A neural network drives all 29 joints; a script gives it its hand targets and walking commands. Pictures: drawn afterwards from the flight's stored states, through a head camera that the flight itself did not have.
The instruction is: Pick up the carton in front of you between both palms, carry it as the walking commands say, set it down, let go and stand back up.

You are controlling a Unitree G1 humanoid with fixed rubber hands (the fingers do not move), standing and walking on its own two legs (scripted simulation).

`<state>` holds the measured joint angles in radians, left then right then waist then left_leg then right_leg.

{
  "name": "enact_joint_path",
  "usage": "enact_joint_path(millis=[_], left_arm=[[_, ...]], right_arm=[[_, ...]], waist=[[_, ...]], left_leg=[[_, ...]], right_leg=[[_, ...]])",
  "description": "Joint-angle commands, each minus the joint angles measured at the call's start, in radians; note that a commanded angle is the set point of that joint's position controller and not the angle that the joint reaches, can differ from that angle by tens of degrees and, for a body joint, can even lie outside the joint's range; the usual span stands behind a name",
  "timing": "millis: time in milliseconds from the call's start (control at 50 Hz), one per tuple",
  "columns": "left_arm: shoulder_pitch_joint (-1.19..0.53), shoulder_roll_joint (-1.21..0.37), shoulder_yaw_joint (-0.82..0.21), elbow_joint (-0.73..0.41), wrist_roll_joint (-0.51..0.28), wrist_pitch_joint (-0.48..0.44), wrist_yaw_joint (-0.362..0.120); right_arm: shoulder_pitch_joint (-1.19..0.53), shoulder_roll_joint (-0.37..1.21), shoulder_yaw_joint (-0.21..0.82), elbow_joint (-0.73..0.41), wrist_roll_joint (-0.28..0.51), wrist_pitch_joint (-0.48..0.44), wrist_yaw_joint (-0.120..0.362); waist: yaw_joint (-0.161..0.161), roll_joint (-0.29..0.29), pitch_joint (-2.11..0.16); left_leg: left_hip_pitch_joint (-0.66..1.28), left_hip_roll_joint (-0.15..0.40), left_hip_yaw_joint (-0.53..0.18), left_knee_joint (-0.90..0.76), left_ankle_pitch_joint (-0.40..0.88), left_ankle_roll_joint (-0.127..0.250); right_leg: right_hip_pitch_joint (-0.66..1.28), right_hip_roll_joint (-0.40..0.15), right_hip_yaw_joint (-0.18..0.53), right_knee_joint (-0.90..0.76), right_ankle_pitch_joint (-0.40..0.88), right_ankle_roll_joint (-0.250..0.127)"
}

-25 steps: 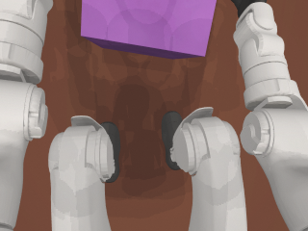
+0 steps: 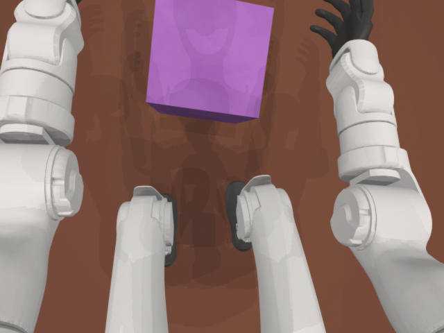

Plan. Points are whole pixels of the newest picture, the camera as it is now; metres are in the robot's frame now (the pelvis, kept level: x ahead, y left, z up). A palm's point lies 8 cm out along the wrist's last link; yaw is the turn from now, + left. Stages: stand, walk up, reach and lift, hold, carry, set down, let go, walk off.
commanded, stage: set down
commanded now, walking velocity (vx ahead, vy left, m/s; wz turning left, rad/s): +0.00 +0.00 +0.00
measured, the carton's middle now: (206, 71) +0.53 -0.02 -0.35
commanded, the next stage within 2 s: let go in 0.46 s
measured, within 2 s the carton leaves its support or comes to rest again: neither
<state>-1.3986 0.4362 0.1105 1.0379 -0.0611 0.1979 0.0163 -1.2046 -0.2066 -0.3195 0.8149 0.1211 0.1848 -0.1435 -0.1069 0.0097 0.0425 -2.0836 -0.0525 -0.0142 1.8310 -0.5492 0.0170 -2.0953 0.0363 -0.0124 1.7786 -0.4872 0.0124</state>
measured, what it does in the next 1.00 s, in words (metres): rises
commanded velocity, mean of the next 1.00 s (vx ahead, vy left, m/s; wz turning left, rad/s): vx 0.00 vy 0.00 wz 0.00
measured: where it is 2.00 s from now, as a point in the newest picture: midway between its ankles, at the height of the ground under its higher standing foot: (203, 234)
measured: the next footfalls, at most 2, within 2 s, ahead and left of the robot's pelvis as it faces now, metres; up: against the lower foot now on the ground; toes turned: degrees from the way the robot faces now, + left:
none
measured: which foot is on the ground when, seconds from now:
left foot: down 0.00-1.00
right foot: down 0.00-1.00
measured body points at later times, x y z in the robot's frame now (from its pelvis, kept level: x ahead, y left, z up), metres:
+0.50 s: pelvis +0.02 +0.00 +0.14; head +0.34 +0.01 +0.47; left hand +0.59 +0.18 +0.04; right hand +0.52 -0.22 +0.04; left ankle +0.09 +0.11 -0.44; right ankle +0.11 -0.12 -0.44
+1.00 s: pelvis +0.09 -0.01 +0.25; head +0.29 +0.00 +0.66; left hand +0.44 +0.20 +0.14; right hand +0.41 -0.24 +0.15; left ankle +0.09 +0.11 -0.44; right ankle +0.11 -0.12 -0.44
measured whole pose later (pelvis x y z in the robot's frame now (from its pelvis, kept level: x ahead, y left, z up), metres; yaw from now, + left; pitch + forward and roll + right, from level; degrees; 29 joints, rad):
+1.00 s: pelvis +0.09 -0.01 +0.25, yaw +2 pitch +29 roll +0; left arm -0.40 0.19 0.18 0.65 0.07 0.06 0.02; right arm -0.30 -0.19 -0.15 0.59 -0.01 0.05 0.08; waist -0.07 -0.01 -0.08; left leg -0.96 -0.04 -0.06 0.76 -0.32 -0.01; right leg -0.98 0.04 0.02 0.75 -0.28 -0.02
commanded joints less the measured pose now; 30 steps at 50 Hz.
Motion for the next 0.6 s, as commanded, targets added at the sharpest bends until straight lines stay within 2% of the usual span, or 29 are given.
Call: enact_joint_path(millis=[0,100,280,440,520,580], left_arm=[[-0.29,0.108,0.012,-0.176,0.002,0.004,-0.001],[-0.245,0.1,0.031,-0.202,0.015,0.02,-0.012],[-0.161,0.073,0.076,-0.143,0.052,-0.004,-0.042],[-0.121,0.048,0.11,-0.124,0.091,-0.029,-0.065],[-0.028,0.009,0.147,-0.142,0.144,-0.037,-0.056],[0.106,-0.045,0.168,-0.206,0.181,-0.04,-0.026]], right_arm=[[-0.197,-0.142,-0.006,-0.162,0.008,-0.001,0.004],[-0.151,-0.132,-0.007,-0.184,0.006,0.012,0.019],[-0.08,-0.1,-0.032,-0.167,-0.041,-0.008,0.045],[-0.04,-0.063,-0.058,-0.158,-0.087,-0.024,0.065],[0.039,-0.055,-0.064,-0.162,-0.136,-0.037,0.091],[0.155,-0.067,-0.055,-0.191,-0.179,-0.052,0.125]], waist=[[-0.034,0.157,-1.231],[-0.029,0.155,-1.224],[-0.023,0.112,-1.139],[-0.017,0.103,-1.072],[-0.001,0.103,-1.1],[0.006,0.101,-1.152]], left_leg=[[0.752,-0.025,0.018,-0.225,0.342,-0.018],[0.833,-0.029,0.012,-0.32,0.4,-0.022],[0.896,-0.025,-0.003,-0.512,0.44,-0.027],[0.987,-0.019,-0.009,-0.684,0.449,-0.037],[1.087,-0.016,-0.013,-0.758,0.505,-0.043],[1.21,-0.015,-0.022,-0.807,0.598,-0.048]], right_leg=[[0.625,0.032,-0.076,-0.189,0.355,0.03],[0.665,0.037,-0.073,-0.288,0.39,0.031],[0.774,0.033,-0.058,-0.476,0.43,0.04],[0.901,0.024,-0.045,-0.647,0.443,0.045],[0.985,0.026,-0.044,-0.714,0.475,0.04],[1.061,0.03,-0.043,-0.76,0.529,0.03]])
